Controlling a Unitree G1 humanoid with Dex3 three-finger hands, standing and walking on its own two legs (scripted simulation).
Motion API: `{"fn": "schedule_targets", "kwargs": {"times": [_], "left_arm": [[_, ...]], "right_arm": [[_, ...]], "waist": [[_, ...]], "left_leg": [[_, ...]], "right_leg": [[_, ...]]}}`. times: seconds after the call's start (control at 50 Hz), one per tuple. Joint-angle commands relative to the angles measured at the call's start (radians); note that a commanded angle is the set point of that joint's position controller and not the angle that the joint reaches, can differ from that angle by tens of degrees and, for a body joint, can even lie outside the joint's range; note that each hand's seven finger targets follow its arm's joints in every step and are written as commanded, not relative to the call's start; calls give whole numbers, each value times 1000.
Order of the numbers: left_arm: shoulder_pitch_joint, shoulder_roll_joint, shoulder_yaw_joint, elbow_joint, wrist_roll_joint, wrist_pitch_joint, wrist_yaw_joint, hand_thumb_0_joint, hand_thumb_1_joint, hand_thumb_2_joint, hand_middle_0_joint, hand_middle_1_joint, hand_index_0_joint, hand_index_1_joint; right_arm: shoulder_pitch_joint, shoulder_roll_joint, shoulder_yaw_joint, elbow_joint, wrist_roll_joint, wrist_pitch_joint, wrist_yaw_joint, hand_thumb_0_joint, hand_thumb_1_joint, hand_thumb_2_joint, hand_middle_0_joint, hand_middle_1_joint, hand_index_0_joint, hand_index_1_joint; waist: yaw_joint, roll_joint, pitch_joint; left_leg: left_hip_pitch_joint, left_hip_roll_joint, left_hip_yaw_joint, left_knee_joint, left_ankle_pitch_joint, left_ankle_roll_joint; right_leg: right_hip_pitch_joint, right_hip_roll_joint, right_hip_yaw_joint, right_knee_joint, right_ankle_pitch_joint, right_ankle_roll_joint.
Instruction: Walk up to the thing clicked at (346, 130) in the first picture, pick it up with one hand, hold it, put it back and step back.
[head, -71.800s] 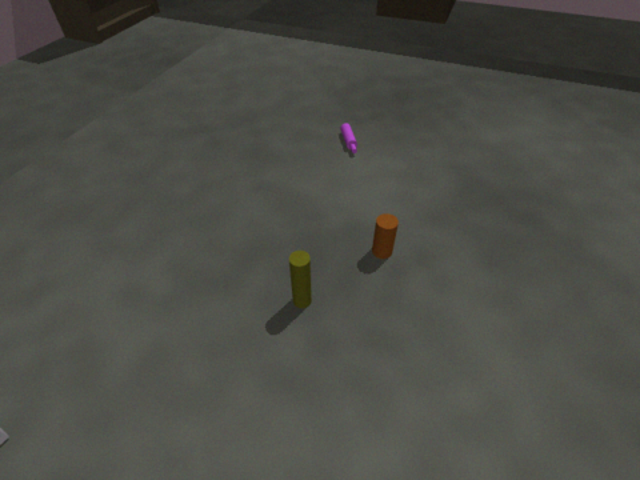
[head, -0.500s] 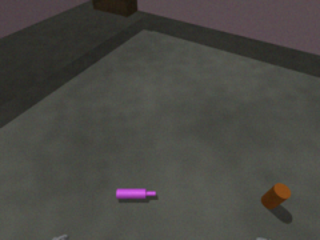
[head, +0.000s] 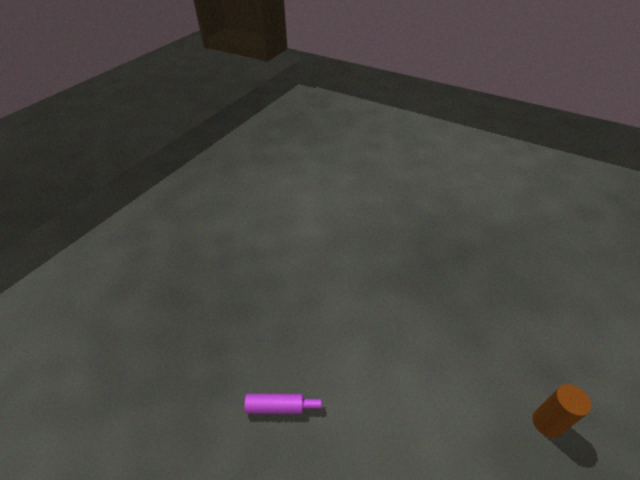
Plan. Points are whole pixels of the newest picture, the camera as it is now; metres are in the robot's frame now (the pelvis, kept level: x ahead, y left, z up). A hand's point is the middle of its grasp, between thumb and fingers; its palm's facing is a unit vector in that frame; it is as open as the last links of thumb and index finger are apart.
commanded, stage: stand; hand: left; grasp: from above
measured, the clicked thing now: (283, 403) +0.53 +0.14 -0.75
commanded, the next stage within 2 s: step back in 1.72 s
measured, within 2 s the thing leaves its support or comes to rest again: neither
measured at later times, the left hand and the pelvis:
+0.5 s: hand out of the picture +0.06 +0.24 -0.16, palm faces +0.02 -0.94 -0.33, open 7.3 cm; pelvis +0.00 -0.01 +0.00, yaw +0 degrees
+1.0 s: hand out of the picture +0.08 +0.24 -0.15, palm faces +0.01 -0.94 -0.34, open 7.3 cm; pelvis +0.01 -0.01 +0.00, yaw -1 degrees
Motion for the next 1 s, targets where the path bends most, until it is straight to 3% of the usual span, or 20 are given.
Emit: {"fn": "schedule_targets", "kwargs": {"times": [0.0,0.24,0.46,0.58,0.98], "left_arm": [[-39,189,33,-38,2,-23,7,0,900,900,-200,-300,-200,-301],[-65,211,32,-9,-3,-29,3,0,900,900,-200,-300,-200,-301],[-76,214,30,2,-9,-30,-3,0,900,900,-200,-300,-200,-301],[-90,219,29,1,-9,-26,-7,0,900,900,-200,-300,-200,-301],[-109,240,31,-8,-13,-30,-12,0,900,900,-200,-300,-200,-301]], "right_arm": [[-38,-195,-40,-46,1,-19,-9,0,-900,-900,200,300,200,300],[-43,-206,-31,-16,4,-21,-5,0,-900,-900,200,300,200,300],[-53,-223,-19,-7,8,-28,-8,0,-900,-900,200,300,200,300],[-52,-234,-17,-3,9,-26,-8,0,-900,-900,200,300,200,300],[-66,-245,-16,-2,11,-32,-6,0,-900,-900,200,300,200,300]], "waist": [[-8,-17,-8],[-14,-14,-30],[-10,-16,-56],[-13,-15,-44],[-18,-21,-89]], "left_leg": [[-45,109,-121,-129,-37,10],[-23,115,-108,-124,18,11],[12,129,-103,-124,142,10],[-4,129,-103,-141,85,6],[40,139,-94,-128,192,10]], "right_leg": [[-12,-69,80,-97,-3,-37],[5,-82,91,-126,43,-40],[33,-84,86,-119,113,-39],[31,-83,87,-127,80,-40],[39,-92,89,-117,158,-44]]}}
